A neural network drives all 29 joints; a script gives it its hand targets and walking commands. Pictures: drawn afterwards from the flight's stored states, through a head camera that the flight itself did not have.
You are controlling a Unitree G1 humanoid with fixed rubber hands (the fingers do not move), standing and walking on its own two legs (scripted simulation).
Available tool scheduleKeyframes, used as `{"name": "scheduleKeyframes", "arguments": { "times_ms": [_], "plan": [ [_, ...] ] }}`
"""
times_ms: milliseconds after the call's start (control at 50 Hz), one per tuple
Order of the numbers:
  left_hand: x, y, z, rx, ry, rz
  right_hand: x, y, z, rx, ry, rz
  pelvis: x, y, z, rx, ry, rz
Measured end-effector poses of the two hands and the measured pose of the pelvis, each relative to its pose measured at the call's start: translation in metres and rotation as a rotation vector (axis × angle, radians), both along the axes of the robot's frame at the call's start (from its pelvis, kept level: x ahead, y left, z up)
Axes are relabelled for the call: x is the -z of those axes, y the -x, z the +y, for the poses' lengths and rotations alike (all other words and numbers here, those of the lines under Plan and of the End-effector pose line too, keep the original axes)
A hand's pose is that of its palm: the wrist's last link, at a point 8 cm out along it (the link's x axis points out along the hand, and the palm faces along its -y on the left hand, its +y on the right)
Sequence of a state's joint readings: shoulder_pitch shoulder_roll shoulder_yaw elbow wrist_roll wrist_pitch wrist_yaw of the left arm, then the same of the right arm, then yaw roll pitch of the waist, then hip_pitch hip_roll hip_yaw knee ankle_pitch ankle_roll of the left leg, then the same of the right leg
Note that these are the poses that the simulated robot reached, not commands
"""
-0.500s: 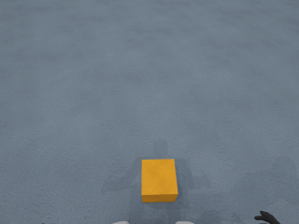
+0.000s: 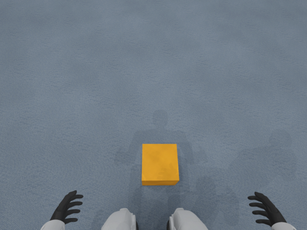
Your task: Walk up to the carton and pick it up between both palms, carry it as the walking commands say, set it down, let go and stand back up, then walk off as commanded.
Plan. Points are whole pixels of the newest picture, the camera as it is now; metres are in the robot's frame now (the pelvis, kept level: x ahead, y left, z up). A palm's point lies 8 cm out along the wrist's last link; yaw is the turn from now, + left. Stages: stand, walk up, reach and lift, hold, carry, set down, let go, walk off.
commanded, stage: reach and lift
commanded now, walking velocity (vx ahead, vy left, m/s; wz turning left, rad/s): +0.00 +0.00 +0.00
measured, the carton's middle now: (159, 165) +0.42 -0.04 -0.66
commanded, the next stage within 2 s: none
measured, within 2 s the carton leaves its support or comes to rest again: neither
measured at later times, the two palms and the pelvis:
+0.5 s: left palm (86, 183) +0.25 +0.21 -0.16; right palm (240, 181) +0.25 -0.27 -0.15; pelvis -0.05 -0.03 -0.05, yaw +2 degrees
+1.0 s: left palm (112, 143) +0.39 +0.16 -0.22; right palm (212, 144) +0.39 -0.21 -0.20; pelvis -0.06 +0.00 -0.08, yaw +2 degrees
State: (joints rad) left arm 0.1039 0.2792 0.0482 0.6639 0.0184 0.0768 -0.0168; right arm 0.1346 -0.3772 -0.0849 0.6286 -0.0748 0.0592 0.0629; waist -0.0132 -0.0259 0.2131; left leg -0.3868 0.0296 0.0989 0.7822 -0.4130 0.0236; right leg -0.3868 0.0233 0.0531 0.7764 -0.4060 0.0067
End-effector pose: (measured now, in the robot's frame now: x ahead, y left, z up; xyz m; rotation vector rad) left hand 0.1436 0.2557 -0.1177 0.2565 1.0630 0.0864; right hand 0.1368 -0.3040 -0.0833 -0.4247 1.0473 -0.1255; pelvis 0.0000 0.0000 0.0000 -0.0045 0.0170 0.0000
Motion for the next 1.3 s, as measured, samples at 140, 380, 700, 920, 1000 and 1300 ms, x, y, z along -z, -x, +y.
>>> {"name": "scheduleKeyframes", "arguments": {
  "times_ms": [140, 380, 700, 920, 1000, 1300],
  "plan": [
    [0.007, -0.037, -0.014, 0.022, -0.037, -0.052, 0.027, -0.041, 0.005, 0.002, -0.052, -0.065, 0.01, -0.002, -0.013, -0.004, -0.02, 0.097],
    [0.033, -0.074, -0.038, 0.051, -0.024, -0.138, 0.064, -0.083, 0.018, 0.064, -0.11, -0.165, 0.036, 0.026, -0.033, -0.019, -0.05, 0.239],
    [0.053, -0.157, -0.037, 0.051, 0.03, -0.237, 0.063, -0.184, 0.082, -0.006, -0.185, -0.314, 0.065, 0.075, -0.013, -0.023, -0.02, 0.346],
    [0.092, -0.231, -0.085, 0.05, 0.118, -0.332, 0.106, -0.235, 0.089, 0.068, -0.212, -0.338, 0.075, 0.069, -0.001, -0.025, -0.001, 0.526],
    [0.098, -0.25, -0.097, 0.032, 0.119, -0.351, 0.117, -0.25, 0.09, 0.077, -0.233, -0.355, 0.077, 0.062, -0.003, -0.026, -0.003, 0.567],
    [0.112, -0.268, -0.095, -0.028, 0.133, -0.355, 0.124, -0.282, 0.087, 0.087, -0.281, -0.422, 0.083, 0.055, -0.013, -0.02, -0.015, 0.654]
  ]
}}
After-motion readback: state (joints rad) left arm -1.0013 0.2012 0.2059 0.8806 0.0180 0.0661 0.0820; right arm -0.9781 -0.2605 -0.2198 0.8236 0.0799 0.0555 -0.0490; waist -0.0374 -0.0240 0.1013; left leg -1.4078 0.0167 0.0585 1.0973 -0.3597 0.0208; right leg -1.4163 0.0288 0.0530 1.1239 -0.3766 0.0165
